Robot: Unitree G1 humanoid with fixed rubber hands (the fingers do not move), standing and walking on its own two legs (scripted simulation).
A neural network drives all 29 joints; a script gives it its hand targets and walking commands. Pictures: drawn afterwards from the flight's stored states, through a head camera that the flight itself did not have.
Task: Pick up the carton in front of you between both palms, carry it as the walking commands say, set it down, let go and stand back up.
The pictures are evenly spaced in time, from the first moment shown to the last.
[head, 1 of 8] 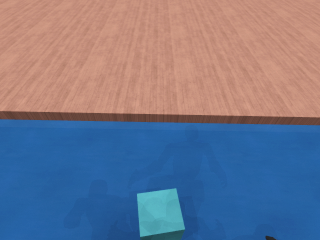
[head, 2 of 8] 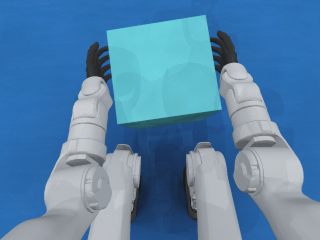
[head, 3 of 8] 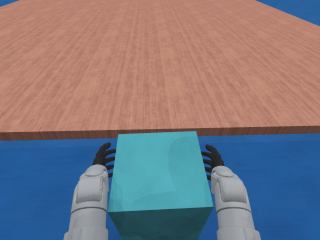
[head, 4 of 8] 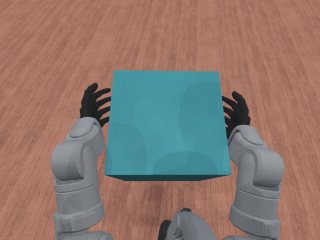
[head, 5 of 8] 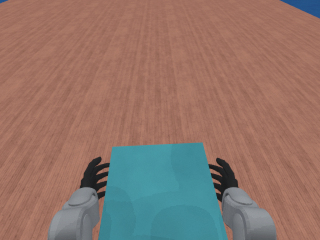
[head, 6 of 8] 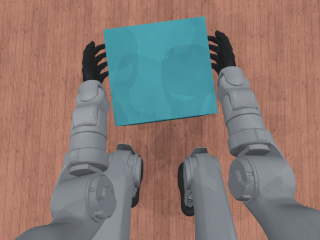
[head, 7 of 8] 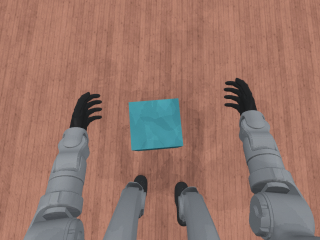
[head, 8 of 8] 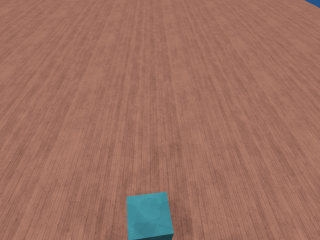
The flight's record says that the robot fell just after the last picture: no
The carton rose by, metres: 0.85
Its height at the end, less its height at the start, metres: +0.10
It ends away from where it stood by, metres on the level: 3.03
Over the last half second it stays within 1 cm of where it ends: yes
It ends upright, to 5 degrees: yes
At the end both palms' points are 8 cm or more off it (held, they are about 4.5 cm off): yes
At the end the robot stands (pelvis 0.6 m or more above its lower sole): yes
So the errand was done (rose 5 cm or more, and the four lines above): yes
